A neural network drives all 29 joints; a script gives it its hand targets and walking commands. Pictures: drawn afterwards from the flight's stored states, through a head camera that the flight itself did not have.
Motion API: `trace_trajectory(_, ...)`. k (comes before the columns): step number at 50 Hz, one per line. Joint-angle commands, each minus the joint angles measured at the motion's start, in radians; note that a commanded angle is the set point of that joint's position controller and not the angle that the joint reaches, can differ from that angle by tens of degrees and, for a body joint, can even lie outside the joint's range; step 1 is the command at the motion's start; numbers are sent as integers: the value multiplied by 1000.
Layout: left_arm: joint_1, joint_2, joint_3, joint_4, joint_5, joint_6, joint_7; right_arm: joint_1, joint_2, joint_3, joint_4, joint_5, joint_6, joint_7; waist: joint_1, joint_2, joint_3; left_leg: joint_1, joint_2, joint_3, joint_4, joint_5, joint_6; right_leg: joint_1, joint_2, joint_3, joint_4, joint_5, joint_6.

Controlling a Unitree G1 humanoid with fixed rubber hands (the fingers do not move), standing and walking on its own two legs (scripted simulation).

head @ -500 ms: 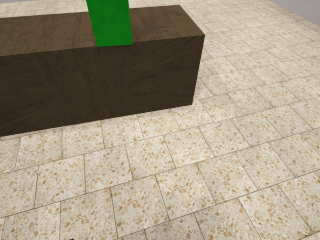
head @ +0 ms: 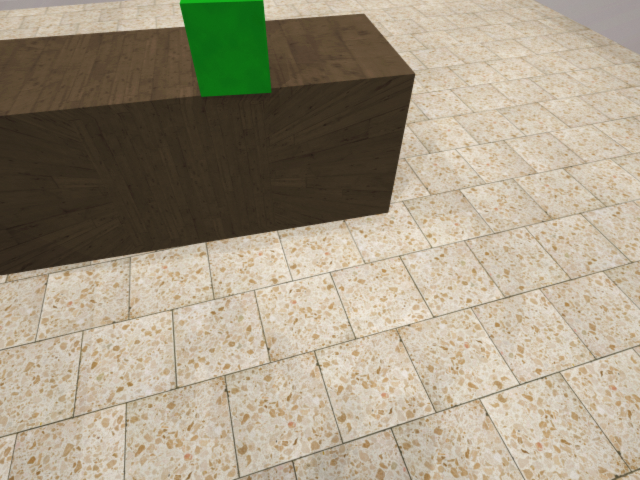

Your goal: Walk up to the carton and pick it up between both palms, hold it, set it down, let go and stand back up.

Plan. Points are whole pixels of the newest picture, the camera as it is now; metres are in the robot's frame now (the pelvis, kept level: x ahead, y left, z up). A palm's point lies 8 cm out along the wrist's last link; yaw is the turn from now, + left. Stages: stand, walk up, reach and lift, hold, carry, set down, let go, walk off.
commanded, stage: walk up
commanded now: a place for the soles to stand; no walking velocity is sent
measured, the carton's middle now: (230, 38) +1.26 +0.29 +0.01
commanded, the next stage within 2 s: none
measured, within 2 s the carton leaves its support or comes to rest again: neither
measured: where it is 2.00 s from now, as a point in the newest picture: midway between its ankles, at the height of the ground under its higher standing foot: (290, 387)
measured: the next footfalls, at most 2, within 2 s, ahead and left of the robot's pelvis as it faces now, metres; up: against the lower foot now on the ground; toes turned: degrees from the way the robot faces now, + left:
left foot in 0.22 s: +0.11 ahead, +0.17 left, +0.00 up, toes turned +7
right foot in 0.76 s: +0.34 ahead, +0.00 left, +0.00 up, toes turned +6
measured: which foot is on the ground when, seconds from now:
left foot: up 0.00-0.20, down 0.22-0.82, up 0.84-1.00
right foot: down 0.00-0.22, up 0.24-0.74, down 0.76-1.00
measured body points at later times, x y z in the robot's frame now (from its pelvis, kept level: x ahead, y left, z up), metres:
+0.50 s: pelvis +0.10 +0.11 +0.00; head +0.12 +0.15 +0.45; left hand +0.15 +0.41 -0.14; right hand +0.15 -0.21 -0.09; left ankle +0.07 +0.17 -0.72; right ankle +0.17 -0.03 -0.66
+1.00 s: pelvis +0.26 +0.09 +0.00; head +0.26 +0.07 +0.45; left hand +0.31 +0.40 -0.10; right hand +0.36 -0.20 -0.12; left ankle +0.19 +0.19 -0.65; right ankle +0.30 +0.00 -0.72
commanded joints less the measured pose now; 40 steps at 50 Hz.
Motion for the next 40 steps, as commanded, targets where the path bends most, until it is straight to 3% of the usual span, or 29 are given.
trace_trajectory(1, 16, 438, 159, -104, 29, -59, 1, -33, -301, -128, -132, -35, -28, 45, 37, -130, 117, -364, 88, -74, 266, -48, 5, 75, -423, 480, -507, -595, -250)
trace_trajectory(5, -118, 440, 157, -138, 34, -45, -12, 72, -286, -133, -103, -25, -24, 72, -37, -232, 186, -57, 68, 28, 152, -103, 10, -168, -322, 238, -469, -486, -186)
trace_trajectory(6, -175, 427, 147, -146, 41, -42, -14, 129, -278, -141, -85, -19, -25, 70, -76, -272, 175, 17, 73, 28, 78, -83, 13, -199, -294, 177, -419, -450, -167)
trace_trajectory(7, -194, 409, 140, -148, 37, -33, -19, 199, -254, -138, -61, -17, -30, 68, -99, -243, 158, 133, 43, 68, -39, -13, 9, -237, -246, 106, -325, -413, -150)
trace_trajectory(8, -233, 379, 131, -156, 33, -22, -21, 319, -257, -149, -14, -21, -35, 61, -157, -188, 134, 269, 15, 75, -129, 60, 5, -300, -185, 18, -146, -391, -123)
trace_trajectory(9, -197, 304, 115, -156, 36, -13, -20, 394, -298, -169, 20, -26, -46, 43, -177, 68, 89, 407, 0, -11, -260, 72, 5, -374, -107, -70, 215, -297, -86)
trace_trajectory(10, -147, 221, 81, -172, 25, -15, -21, 457, -371, -184, 12, -43, -63, 20, -182, 320, 32, 473, 200, -453, -410, -112, 36, -529, 5, -90, 521, -235, -17)
trace_trajectory(11, -70, 250, 75, -176, 6, -12, -15, 345, -383, -168, -31, -39, -75, 11, -83, 235, 36, 399, 309, -709, -516, -85, 87, -542, 24, -1, 580, -187, -18)
trace_trajectory(12, -92, 326, 93, -170, 9, -7, -11, 268, -423, -171, -56, -25, -75, 7, -74, 65, 26, 338, 349, -757, -542, -189, 163, -494, -17, 44, 569, -163, -28)
trace_trajectory(13, -84, 350, 89, -164, 6, -5, -12, 207, -467, -173, -60, -17, -80, 4, -64, 101, 17, 274, 341, -739, -543, -215, 149, -463, -56, 88, 565, -130, -44)
trace_trajectory(14, -110, 352, 90, -157, 3, -5, -17, 173, -430, -169, -79, -19, -86, 2, -58, 59, 54, 266, 309, -670, -542, -137, 113, -456, -83, 94, 554, -65, -36)
trace_trajectory(16, -72, 345, 91, -152, -1, -8, -27, 180, -364, -147, -98, -10, -100, -4, -38, 113, 14, 334, 220, -452, -430, 372, 19, -420, -81, 70, 498, 8, -28)
trace_trajectory(17, -78, 325, 90, -155, 1, -6, -24, 231, -341, -135, -82, -8, -103, -9, -44, 139, -12, 391, 199, -409, -369, 607, 11, -443, -72, 69, 484, -10, -23)
trace_trajectory(18, -82, 333, 91, -154, 4, -2, -22, 272, -306, -130, -73, -6, -103, -14, -54, 112, -38, 432, 194, -372, -348, 692, -4, -424, -66, 60, 462, -3, -21)
trace_trajectory(19, -60, 332, 89, -164, 2, -3, -21, 261, -326, -128, -79, -2, -102, -16, -47, 115, -62, 467, 210, -350, -329, 683, 54, -440, -61, 43, 416, 13, -22)
trace_trajectory(20, -87, 332, 87, -163, 7, -2, -20, 262, -326, -129, -94, 2, -100, -16, -57, 80, -85, 486, 200, -352, -314, 660, 68, -452, -60, 41, 389, 9, -21)
trace_trajectory(22, -122, 311, 83, -188, 10, -6, -23, 271, -319, -125, -104, 2, -101, -19, -62, 102, -67, 466, 203, -312, -324, 675, 98, -462, -57, 28, 300, 20, -21)
trace_trajectory(25, -193, 309, 73, -202, 11, 1, -31, 305, -307, -122, -89, 11, -100, -29, -87, 71, -30, 476, 189, -328, -356, 665, 40, -491, -60, 20, 234, 73, -18)
trace_trajectory(26, -195, 309, 69, -203, 8, 4, -30, 286, -343, -131, -94, 9, -98, -28, -89, 113, -30, 465, 188, -314, -361, 640, 39, -491, -56, 8, 198, 80, -14)
trace_trajectory(27, -213, 306, 69, -202, 14, 3, -31, 284, -340, -131, -101, 10, -98, -27, -84, 81, 1, 428, 213, -335, -389, 617, 38, -477, -59, 10, 186, 106, -13)
trace_trajectory(29, -220, 322, 75, -207, 20, 0, -31, 234, -359, -136, -121, 7, -98, -28, -84, 110, 0, 425, 205, -315, -374, 630, 49, -436, -63, 10, 137, 124, -18)
trace_trajectory(30, -235, 310, 72, -206, 22, -3, -35, 232, -361, -134, -116, 6, -97, -26, -82, 89, 7, 391, 186, -285, -374, 597, 53, -411, -47, -14, 78, 131, -23)
trace_trajectory(32, -219, 322, 86, -196, 26, -10, -38, 207, -364, -137, -125, 6, -95, -26, -66, 54, -1, 394, 236, -320, -343, 586, 90, -356, -64, 20, 63, 128, -28)
trace_trajectory(34, -220, 304, 80, -199, 26, -16, -38, 204, -357, -136, -134, 1, -93, -28, -71, 29, -3, 379, 224, -277, -308, 601, 80, -297, -43, -6, -25, 107, -44)
trace_trajectory(36, -124, 306, 91, -173, 20, -27, -32, 158, -359, -129, -142, 3, -88, -21, -3, 39, -24, 297, 160, -180, -162, 725, 70, -74, 11, -61, -152, 119, -61)
trace_trajectory(37, 47, 324, 107, -123, 23, -34, -27, 117, -333, -122, -149, 8, -86, -20, 69, -13, -115, 218, 125, -149, 57, 741, 46, 140, -8, -21, -221, 189, -82)
trace_trajectory(38, 185, 390, 135, -97, 29, -44, -16, 155, -268, -98, -162, 14, -92, -18, 121, -130, -196, 4, 33, -82, 270, 579, 23, 378, -140, 138, -216, 153, -140)
trace_trajectory(39, 222, 445, 153, -103, 26, -49, -10, 245, -198, -72, -161, 15, -99, -11, 89, -265, -283, -231, -104, -47, 431, -15, 15, 591, -369, 492, -216, 101, -222)
trace_trajectory(40, 171, 449, 157, -119, 1, -45, -12, 236, -292, -91, -144, 4, -91, -12, 86, -218, -228, -320, -78, -42, 514, -161, 29, 538, -458, 674, -306, -80, -301)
